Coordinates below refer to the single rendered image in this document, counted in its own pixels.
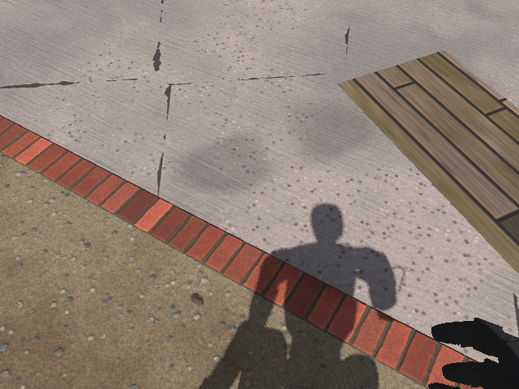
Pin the robot right hand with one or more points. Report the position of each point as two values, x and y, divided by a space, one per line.
487 338

